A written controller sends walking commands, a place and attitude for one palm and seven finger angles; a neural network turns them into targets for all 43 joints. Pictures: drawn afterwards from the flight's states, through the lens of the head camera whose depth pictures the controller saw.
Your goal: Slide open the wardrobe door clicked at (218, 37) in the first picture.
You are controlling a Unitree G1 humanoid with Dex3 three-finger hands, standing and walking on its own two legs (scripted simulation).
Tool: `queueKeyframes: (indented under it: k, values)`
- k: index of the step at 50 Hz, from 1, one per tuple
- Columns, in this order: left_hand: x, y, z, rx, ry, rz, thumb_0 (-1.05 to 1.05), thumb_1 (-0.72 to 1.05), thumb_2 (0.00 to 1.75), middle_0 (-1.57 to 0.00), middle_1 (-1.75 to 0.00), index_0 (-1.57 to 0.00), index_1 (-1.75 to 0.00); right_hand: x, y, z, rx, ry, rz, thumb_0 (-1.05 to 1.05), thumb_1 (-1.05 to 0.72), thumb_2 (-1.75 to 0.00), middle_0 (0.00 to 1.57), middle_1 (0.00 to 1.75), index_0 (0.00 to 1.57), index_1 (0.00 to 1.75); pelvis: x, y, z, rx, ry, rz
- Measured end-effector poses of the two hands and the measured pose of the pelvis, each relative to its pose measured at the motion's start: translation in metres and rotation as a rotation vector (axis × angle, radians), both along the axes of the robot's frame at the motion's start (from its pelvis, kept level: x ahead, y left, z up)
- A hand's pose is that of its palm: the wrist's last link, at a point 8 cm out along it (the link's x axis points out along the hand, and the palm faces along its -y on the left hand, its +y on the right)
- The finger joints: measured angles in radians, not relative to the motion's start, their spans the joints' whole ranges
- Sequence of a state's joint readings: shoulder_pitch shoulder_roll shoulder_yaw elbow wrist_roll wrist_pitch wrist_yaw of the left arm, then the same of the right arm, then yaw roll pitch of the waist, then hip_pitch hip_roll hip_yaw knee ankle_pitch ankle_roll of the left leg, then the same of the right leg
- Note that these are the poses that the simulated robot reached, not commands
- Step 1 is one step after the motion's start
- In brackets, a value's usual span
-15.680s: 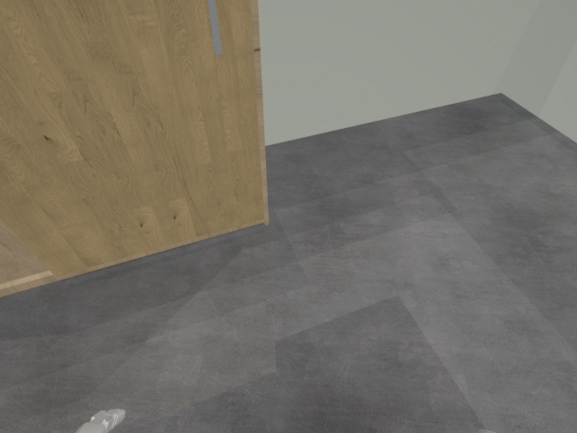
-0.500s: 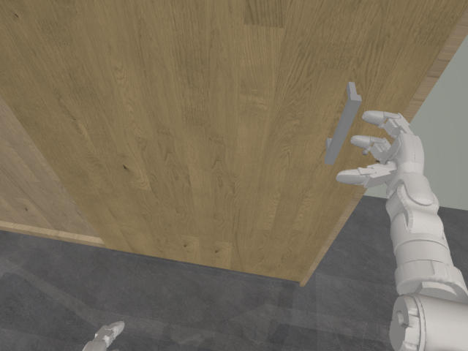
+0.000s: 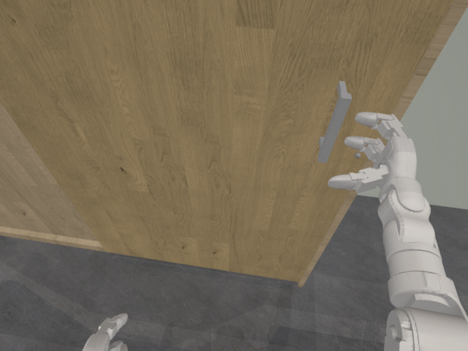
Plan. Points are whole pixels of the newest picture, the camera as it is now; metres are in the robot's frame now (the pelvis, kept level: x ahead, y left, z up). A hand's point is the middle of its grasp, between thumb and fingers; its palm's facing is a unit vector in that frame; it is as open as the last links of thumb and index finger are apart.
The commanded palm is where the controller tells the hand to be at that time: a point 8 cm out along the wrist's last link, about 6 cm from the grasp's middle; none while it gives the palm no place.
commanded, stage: move the hooked fingers beside the handle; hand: right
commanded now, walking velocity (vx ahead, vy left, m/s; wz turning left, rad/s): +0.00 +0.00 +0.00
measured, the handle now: (331, 124) +0.50 -0.13 +0.14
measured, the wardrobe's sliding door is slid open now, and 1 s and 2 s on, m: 0.00 0.00 0.00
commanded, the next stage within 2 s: feel for the door with the fingertips in 0.24 s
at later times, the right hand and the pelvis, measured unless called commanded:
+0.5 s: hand (350, 151) +0.43 -0.15 +0.14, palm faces +0.06 +1.00 +0.00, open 14.0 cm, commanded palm +0.40 -0.20 +0.15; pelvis +0.00 +0.01 +0.00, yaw +0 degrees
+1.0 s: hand (341, 142) +0.45 -0.13 +0.14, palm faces +0.07 +1.00 -0.01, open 14.0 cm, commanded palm +0.42 -0.19 +0.15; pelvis +0.01 +0.01 +0.00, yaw +0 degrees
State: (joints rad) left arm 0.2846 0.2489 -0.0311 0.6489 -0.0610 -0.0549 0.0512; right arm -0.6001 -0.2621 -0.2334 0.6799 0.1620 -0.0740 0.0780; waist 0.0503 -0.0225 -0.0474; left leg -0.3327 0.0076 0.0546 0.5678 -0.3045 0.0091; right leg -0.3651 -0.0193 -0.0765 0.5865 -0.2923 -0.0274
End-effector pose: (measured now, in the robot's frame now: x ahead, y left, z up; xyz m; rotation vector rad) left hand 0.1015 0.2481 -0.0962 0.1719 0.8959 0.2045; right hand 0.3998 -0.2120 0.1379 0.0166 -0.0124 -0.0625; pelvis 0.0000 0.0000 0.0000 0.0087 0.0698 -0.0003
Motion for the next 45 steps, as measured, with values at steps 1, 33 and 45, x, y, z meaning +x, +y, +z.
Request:
queueKeyframes:
  k: [1, 33, 45]
  values:
    - [0.000, -0.001, 0.000, -0.001, -0.001, -0.002, 0.01, 0.90, 0.90, -0.20, -0.30, -0.20, -0.30, 0.001, -0.001, 0.001, -0.004, -0.001, -0.006, -0.01, 0.50, -0.30, 0.30, 1.20, 0.30, 1.20, -0.001, 0.000, 0.000, 0.000, -0.001, 0.000]
    - [-0.013, 0.013, -0.009, -0.009, 0.062, 0.017, 0.01, 0.90, 0.90, -0.20, -0.30, -0.20, -0.30, 0.016, 0.032, 0.000, -0.001, 0.028, 0.032, -0.01, 0.50, -0.30, 0.30, 1.20, 0.30, 1.20, 0.004, 0.009, 0.000, -0.002, 0.014, -0.005]
    - [-0.007, 0.013, -0.006, -0.020, 0.051, 0.020, 0.01, 0.90, 0.90, -0.20, -0.30, -0.20, -0.30, 0.022, 0.029, -0.001, -0.017, 0.018, -0.023, -0.01, 0.50, -0.30, 0.30, 1.20, 0.30, 1.20, 0.008, 0.014, 0.000, -0.006, 0.014, 0.006]
